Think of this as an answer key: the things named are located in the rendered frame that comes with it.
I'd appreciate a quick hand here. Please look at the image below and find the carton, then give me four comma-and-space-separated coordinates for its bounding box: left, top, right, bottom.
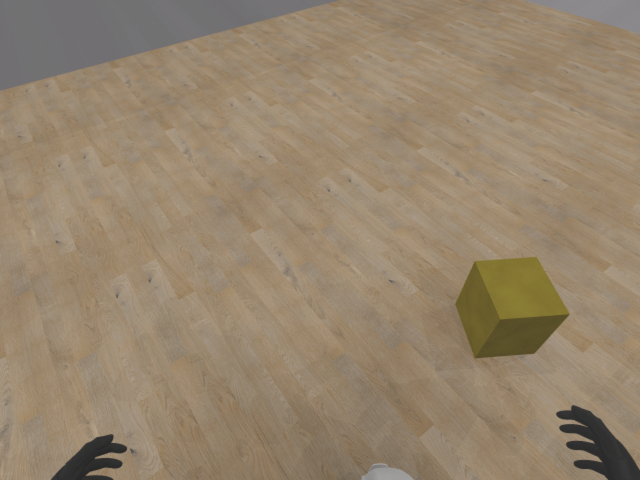
455, 257, 570, 358

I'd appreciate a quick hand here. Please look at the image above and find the robot left hand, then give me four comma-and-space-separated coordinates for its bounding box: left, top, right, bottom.
51, 434, 127, 480

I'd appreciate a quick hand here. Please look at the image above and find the right robot shin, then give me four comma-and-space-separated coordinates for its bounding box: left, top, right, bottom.
368, 463, 388, 473

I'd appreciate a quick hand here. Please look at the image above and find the robot right hand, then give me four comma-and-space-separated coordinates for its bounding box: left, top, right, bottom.
556, 405, 640, 480

